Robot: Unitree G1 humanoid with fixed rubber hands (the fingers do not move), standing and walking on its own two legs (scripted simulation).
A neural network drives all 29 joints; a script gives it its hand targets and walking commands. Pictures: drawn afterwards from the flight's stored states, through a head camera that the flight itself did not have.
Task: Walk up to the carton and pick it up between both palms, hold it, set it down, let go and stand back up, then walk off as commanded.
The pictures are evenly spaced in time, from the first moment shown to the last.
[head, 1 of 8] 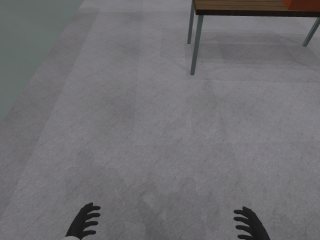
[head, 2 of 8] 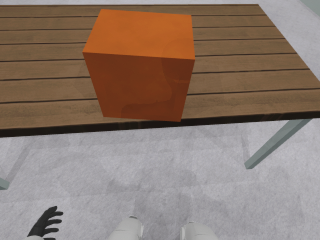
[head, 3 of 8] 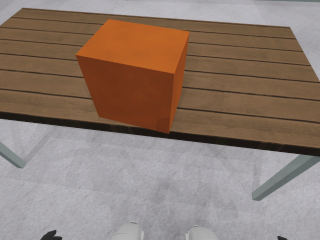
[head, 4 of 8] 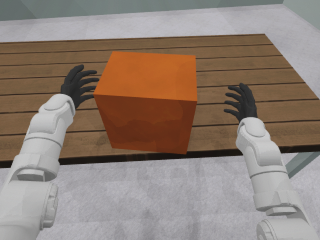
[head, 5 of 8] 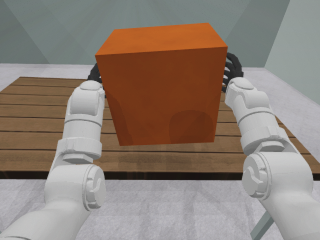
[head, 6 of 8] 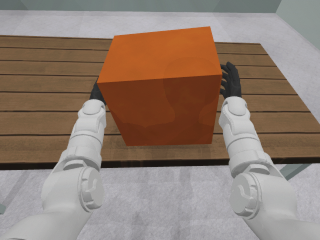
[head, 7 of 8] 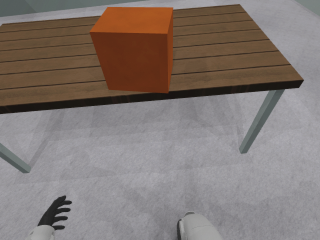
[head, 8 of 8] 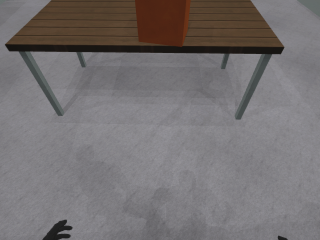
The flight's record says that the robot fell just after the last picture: no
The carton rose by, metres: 0.26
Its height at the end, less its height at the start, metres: +0.00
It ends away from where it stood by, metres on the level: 0.04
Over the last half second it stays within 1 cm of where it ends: yes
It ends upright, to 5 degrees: yes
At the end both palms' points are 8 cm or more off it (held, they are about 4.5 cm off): yes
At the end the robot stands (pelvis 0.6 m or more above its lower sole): yes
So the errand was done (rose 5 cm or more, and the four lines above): yes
